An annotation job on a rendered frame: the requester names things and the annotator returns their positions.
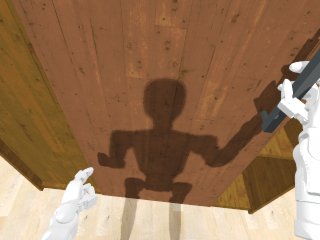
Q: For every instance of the wardrobe door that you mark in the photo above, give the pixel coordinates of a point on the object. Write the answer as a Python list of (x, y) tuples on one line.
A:
[(32, 122), (164, 97)]

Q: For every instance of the handle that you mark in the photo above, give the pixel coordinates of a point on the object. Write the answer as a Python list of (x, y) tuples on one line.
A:
[(304, 82)]

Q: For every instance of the robot left hand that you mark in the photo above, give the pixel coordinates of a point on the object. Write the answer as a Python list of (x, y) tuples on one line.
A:
[(75, 191)]

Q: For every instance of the robot right hand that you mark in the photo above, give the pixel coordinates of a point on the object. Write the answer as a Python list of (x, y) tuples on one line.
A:
[(294, 107)]

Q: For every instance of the right robot forearm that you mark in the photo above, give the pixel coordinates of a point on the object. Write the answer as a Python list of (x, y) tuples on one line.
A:
[(307, 184)]

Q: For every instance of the left robot forearm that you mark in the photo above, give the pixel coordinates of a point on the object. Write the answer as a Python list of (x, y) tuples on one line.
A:
[(63, 224)]

